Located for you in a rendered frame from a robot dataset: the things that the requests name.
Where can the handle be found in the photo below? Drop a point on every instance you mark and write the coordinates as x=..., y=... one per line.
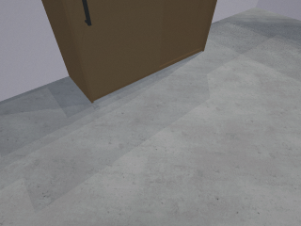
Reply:
x=87, y=20

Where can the wardrobe door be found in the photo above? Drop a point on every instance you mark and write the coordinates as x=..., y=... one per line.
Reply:
x=183, y=27
x=122, y=43

